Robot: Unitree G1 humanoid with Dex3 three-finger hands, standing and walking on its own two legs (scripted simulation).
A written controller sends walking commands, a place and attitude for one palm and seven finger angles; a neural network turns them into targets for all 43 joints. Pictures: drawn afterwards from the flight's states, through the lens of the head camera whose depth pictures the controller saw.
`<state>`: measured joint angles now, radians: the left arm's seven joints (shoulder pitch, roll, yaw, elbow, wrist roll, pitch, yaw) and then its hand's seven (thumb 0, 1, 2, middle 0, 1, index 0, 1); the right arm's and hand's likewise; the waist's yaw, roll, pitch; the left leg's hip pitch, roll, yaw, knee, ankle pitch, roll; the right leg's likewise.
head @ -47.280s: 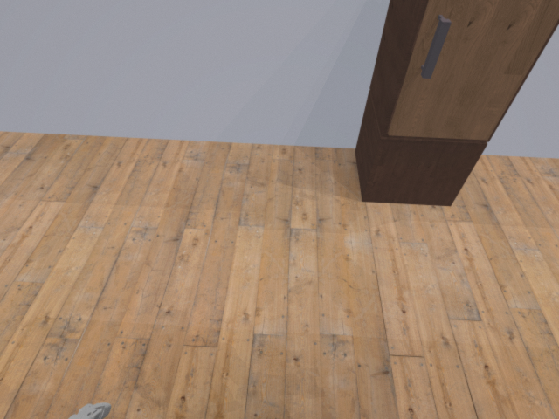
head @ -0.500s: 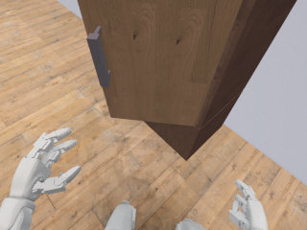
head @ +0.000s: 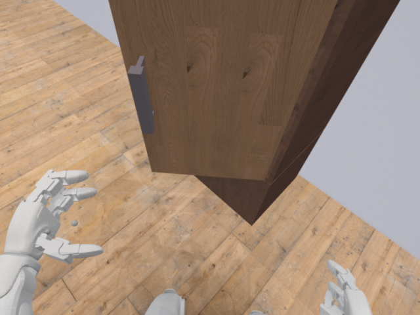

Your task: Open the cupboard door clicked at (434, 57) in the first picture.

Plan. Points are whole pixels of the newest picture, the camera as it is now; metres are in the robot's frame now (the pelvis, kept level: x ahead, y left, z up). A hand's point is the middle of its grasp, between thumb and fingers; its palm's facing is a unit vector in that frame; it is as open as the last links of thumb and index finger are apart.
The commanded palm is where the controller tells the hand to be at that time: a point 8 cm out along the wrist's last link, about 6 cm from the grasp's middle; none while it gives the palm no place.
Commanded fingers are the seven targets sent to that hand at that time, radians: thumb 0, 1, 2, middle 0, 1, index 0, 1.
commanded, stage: raise the hand with hooked fingers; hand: left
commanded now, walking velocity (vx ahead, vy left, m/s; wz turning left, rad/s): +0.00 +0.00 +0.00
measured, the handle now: (145, 96) +0.55 +0.19 +0.08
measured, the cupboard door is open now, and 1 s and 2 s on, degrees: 41 41 41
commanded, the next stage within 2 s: move the hooked fingers beside the handle in 0.96 s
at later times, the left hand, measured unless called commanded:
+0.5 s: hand (55, 188) +0.29 +0.28 +0.10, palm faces +0.02 -1.00 -0.05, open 14.0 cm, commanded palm +0.26 +0.32 +0.10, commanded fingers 0.00 -0.50 0.30 -0.30 -1.20 -0.30 -1.20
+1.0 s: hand (70, 187) +0.29 +0.25 +0.10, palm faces +0.01 -1.00 -0.05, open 14.0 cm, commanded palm +0.27 +0.30 +0.10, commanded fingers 0.00 -0.50 0.30 -0.30 -1.20 -0.30 -1.20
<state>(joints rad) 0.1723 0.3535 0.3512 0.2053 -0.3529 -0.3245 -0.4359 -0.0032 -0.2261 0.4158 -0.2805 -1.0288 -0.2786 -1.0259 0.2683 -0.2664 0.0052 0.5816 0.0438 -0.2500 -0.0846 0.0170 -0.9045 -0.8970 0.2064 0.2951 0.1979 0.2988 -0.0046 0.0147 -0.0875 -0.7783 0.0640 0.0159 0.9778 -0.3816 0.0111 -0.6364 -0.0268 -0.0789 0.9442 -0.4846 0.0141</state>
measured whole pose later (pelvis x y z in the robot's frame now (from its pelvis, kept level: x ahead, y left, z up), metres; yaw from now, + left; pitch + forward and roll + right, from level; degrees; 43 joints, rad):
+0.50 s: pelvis +0.01 +0.00 +0.02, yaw +0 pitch +8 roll -2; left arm -0.04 0.44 0.43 0.38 -0.35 -0.22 -0.51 -0.01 -0.49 0.30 -0.30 -1.20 -0.30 -1.20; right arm 0.28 -0.27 0.04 0.58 0.05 -0.21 -0.10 0.02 -0.90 -0.90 0.21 0.30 0.20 0.30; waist 0.01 0.03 -0.07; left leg -0.66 0.06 0.02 0.87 -0.34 0.01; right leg -0.52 -0.03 -0.08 0.83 -0.44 0.01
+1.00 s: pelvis +0.01 -0.02 +0.02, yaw +0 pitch +8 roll -1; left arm -0.04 0.42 0.43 0.43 -0.36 -0.26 -0.52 -0.01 -0.50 0.30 -0.30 -1.20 -0.30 -1.20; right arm 0.29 -0.27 0.03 0.59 0.05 -0.19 -0.09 0.02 -0.90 -0.90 0.21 0.30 0.20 0.30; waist 0.00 0.03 -0.07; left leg -0.64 0.07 0.02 0.84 -0.33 -0.01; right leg -0.52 -0.01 -0.07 0.83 -0.44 -0.01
